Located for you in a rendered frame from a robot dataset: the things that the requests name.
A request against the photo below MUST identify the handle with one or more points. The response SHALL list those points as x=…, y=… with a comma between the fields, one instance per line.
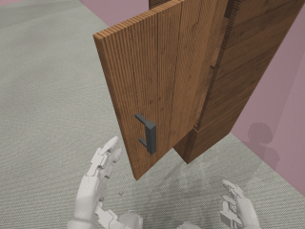
x=150, y=132

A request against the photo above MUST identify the left robot forearm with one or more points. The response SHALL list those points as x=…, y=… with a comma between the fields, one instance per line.
x=81, y=224

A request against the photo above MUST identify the right robot hand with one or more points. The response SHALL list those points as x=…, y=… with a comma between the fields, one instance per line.
x=242, y=212

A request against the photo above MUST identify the robot left thigh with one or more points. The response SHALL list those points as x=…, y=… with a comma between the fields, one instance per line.
x=132, y=220

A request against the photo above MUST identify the cupboard door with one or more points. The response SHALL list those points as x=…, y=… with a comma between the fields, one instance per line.
x=156, y=64

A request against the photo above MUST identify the left robot hand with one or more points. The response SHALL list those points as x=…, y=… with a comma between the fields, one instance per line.
x=93, y=186

